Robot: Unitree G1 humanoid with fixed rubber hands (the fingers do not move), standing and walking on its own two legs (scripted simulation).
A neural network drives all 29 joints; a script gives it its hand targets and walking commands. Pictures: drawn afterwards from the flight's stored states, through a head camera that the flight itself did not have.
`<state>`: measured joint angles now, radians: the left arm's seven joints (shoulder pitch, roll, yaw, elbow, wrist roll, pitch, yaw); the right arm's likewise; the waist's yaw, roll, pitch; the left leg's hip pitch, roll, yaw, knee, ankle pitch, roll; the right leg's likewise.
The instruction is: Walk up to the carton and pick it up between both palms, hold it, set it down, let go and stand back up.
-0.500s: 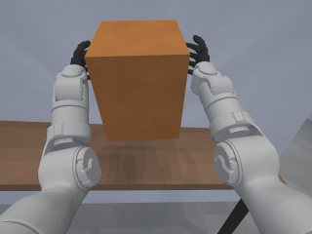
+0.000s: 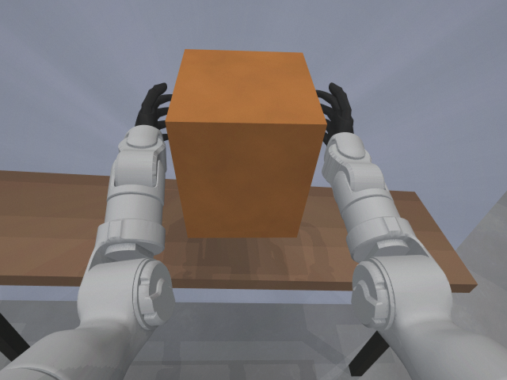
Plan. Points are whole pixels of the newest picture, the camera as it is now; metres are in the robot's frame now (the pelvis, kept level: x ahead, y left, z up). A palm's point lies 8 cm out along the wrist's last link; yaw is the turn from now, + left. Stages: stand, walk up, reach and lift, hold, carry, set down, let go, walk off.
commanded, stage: set down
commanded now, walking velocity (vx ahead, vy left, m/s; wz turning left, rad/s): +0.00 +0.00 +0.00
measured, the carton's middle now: (243, 147) +0.44 +0.02 +0.18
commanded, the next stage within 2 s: none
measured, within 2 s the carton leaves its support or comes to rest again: neither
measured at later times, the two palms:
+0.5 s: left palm (147, 153) +0.41 +0.18 +0.18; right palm (322, 149) +0.41 -0.11 +0.21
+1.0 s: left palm (143, 160) +0.42 +0.19 +0.16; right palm (312, 156) +0.42 -0.10 +0.19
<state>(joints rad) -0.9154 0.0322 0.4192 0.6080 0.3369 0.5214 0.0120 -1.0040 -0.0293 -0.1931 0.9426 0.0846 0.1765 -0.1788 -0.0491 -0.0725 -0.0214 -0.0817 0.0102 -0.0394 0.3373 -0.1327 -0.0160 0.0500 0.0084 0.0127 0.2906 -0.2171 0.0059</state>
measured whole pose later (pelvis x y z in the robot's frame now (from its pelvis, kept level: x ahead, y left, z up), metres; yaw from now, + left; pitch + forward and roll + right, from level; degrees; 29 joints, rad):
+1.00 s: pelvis +0.02 +0.00 +0.00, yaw -1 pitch -4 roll +0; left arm -0.89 0.04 0.50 0.82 0.37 0.30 -0.02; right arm -0.94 0.10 -0.48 0.99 -0.20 0.02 -0.14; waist 0.03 -0.10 -0.01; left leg -0.09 0.02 0.01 0.30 -0.13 -0.01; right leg 0.03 -0.01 0.01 0.27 -0.22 0.01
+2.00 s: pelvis +0.03 +0.00 +0.00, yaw -2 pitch +5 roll +0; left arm -0.87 0.02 0.56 0.92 0.37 0.15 -0.02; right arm -0.90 0.18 -0.68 0.93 -0.43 -0.07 -0.09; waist 0.06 -0.09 -0.05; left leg -0.26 0.03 0.07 0.30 -0.13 -0.01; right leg -0.16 -0.01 0.00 0.28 -0.22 0.01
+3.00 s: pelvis +0.02 +0.01 +0.00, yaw -3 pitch +6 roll +0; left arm -0.92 -0.04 0.72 0.92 0.52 0.05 -0.05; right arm -0.91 0.21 -0.79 0.87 -0.55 -0.10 -0.04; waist 0.07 -0.10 -0.01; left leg -0.28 0.03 0.11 0.27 -0.09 0.00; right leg -0.20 -0.02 -0.02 0.29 -0.19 0.02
